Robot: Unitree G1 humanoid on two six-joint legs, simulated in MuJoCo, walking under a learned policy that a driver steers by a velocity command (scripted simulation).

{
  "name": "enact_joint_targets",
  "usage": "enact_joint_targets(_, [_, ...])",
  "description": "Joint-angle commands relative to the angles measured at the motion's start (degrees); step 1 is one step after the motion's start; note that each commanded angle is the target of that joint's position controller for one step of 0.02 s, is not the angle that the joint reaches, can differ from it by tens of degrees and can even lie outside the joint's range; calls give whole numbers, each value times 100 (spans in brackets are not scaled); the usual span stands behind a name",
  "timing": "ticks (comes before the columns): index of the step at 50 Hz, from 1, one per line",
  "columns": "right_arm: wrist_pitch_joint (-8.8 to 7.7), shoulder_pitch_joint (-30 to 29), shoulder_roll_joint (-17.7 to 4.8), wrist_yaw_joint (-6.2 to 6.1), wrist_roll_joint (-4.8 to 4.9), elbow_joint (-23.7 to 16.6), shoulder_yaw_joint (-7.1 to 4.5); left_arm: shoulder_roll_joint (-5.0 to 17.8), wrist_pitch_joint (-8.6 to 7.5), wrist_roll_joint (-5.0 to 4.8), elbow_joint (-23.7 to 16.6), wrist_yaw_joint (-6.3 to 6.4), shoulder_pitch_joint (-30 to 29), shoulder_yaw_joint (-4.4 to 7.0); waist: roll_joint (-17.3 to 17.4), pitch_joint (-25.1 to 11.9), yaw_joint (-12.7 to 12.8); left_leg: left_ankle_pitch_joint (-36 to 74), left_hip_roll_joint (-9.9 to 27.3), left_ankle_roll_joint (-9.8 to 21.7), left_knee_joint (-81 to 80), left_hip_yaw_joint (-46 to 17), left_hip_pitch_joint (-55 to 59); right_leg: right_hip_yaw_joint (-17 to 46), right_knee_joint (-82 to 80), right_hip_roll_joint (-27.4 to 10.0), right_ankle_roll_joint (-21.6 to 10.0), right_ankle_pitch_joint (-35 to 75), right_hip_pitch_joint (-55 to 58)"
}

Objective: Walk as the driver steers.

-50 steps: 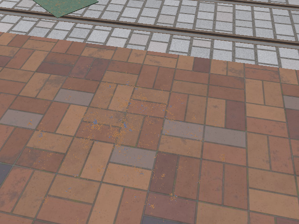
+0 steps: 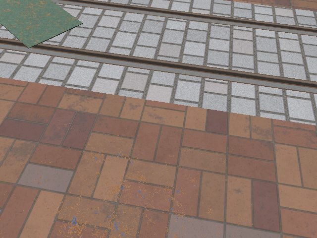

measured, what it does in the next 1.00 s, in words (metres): walks ahead, turning right: right foot, then left foot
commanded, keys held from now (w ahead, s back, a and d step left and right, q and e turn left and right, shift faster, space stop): w+e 0.20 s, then e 0.80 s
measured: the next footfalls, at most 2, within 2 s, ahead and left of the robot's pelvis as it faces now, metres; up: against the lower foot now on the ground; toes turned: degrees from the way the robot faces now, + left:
right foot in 0.40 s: +0.35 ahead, -0.16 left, +0.00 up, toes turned -15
left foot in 0.92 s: +0.43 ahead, +0.04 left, +0.00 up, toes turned -37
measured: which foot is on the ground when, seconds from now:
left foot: down 0.00-0.38, up 0.40-0.90, down 0.92-1.00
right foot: up 0.00-0.38, down 0.40-0.92, up 0.94-1.00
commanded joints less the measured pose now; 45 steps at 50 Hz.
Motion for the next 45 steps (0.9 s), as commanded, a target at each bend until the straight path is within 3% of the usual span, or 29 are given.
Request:
enact_joint_targets(1, [-91, 163, -413, -4, -61, -61, -100, 209, 101, -2, -300, 36, 261, 143, 817, -265, 17, 212, 1522, 718, -1831, -1337, 838, 306, 77, -600, -63, 579, -870])
enact_joint_targets(4, [-120, 287, -622, -82, -91, 73, -171, 206, 227, 31, -494, 55, -39, 195, 612, -13, 73, 842, 1516, 782, -2001, -711, 801, 387, -243, -617, -9, 1168, -1331])
enact_joint_targets(6, [-93, 416, -687, -154, -102, 139, -192, 224, 221, 66, -628, 27, -338, 218, 534, 75, 23, 1066, 1504, 765, -2024, -424, 1011, 444, -754, -576, 48, 1683, -1665])
enact_joint_targets(10, [-26, 588, -841, -253, -68, 176, -218, 127, 169, 99, -885, -124, -1047, 165, 444, 223, -174, 1228, 1459, 647, -2059, 124, 1341, 45, -1994, -498, 64, 2468, -1660])
enact_joint_targets(12, [55, 649, -911, -308, -42, 187, -228, 47, 156, 150, -1102, -207, -1498, 114, 370, 427, -290, 2052, 1478, 590, -1815, 422, 1502, -264, -2554, -412, 49, 2518, -1609])
enact_joint_targets(14, [173, 759, -1011, -354, 14, 207, -252, 32, 162, 178, -1300, -294, -1719, 99, 447, 383, -349, 2910, 1540, 535, -1388, 605, 1780, -567, -2874, -271, 23, 2284, -1443])
enact_joint_targets(16, [279, 709, -1162, -390, 98, 167, -299, 187, 196, 172, -1437, -361, -1591, 160, 656, 147, -214, 3932, 1607, 433, -836, 671, 2069, -772, -3038, -33, -103, 1777, -1057])
enact_joint_targets(18, [361, 472, -1298, -432, 191, 58, -356, 505, 203, 154, -1378, -398, -881, 302, 803, -287, 200, 4925, 1562, 263, 276, 689, 2182, -968, -3290, 351, -326, 1333, -205])
enact_joint_targets(19, [385, 323, -1273, -423, 221, -8, -347, 794, 178, 144, -1211, -362, -159, 447, 640, -662, 590, 4516, 1332, 55, 1329, 759, 1967, -958, -3927, 565, -509, 1900, 766])
enact_joint_targets(20, [342, 502, -1105, -386, 96, -89, -288, 1289, 188, 176, -1164, -218, 245, 609, -38, -1049, 723, 2560, 964, -328, 2938, 770, 855, -92, -4097, 59, -787, 3853, 2123])
enact_joint_targets(21, [250, 1050, -329, -284, -274, -262, -77, 1816, 223, 269, -1285, -115, 20, 634, -1393, -1557, -29, -3106, -70, -688, 4983, 389, -1245, 2038, -3432, -1338, -1664, 7009, 3784])
enact_joint_targets(22, [129, 1221, -633, -186, -51, -280, -78, 1626, 181, 330, -1516, -192, 124, 547, -819, -2908, 212, -3331, -251, -652, 5828, -993, -1601, 3487, -4046, -2004, -2415, 5984, 4217])
enact_joint_targets(23, [113, 558, -884, -176, 167, -428, -157, 1310, 167, 289, -1635, -227, -158, 478, -225, -2380, 355, -2728, -15, -520, 5769, -1164, -1911, 2865, -4331, -1674, -2125, 5096, 3740])
enact_joint_targets(24, [144, 258, -858, -229, 150, -510, -154, 1068, 169, 149, -1667, -208, -568, 418, 124, -1611, 201, -2142, 187, -477, 5306, -1068, -2113, 2266, -4515, -1353, -1778, 4231, 2940])
enact_joint_targets(25, [224, 191, -881, -314, 49, -452, -179, 888, 189, 103, -1736, -176, -874, 358, 321, -1168, 39, -1812, 374, -495, 4903, -1070, -1940, 1954, -4695, -1134, -1553, 3749, 2148])
enact_joint_targets(26, [323, 232, -964, -361, 0, -484, -226, 811, 215, 147, -1788, -145, -1043, 332, 225, -996, -134, -1632, 450, -479, 4579, -1111, -1582, 1781, -4832, -983, -1458, 3496, 1511])
enact_joint_targets(28, [460, 345, -868, -391, -36, -532, -239, 888, 227, 262, -1859, -112, -1084, 347, -13, -952, -271, -1426, 354, -498, 4146, -1037, -1188, 1594, -4945, -778, -1386, 3553, 939])
enact_joint_targets(31, [521, 212, -739, -457, -71, -618, -204, 1054, 261, 218, -1910, -4, -929, 397, -148, -1087, -214, -1143, 215, -629, 3422, -1068, -1284, 1539, -4875, -655, -1310, 3500, 959])
enact_joint_targets(35, [594, -185, -769, -477, -31, -782, -207, 1059, 419, 161, -2045, 128, -966, 384, -362, -1010, -71, -723, 116, -737, 2666, -1215, -1408, 1875, -4951, -486, -1064, 1555, 932])
enact_joint_targets(38, [550, -396, -761, -446, -11, -889, -200, 1059, 491, 182, -2109, 166, -971, 381, -558, -825, 30, -678, 12, -732, 2085, -1264, -1283, 2146, -4965, -395, -971, 768, 879])
enact_joint_targets(42, [410, -378, -801, -359, 37, -955, -203, 1044, 567, 192, -2200, 162, -920, 380, -723, -862, 91, -963, -147, -636, 1332, -1252, -819, 2526, -4674, -418, -958, 1432, 1124])
enact_joint_targets(45, [331, 115, -855, -252, 62, -863, -249, 1008, 647, 104, -2324, 175, -1085, 353, -707, -876, -231, -235, -155, -426, -234, -1077, 222, 2599, -4273, -164, -699, 1954, 1011])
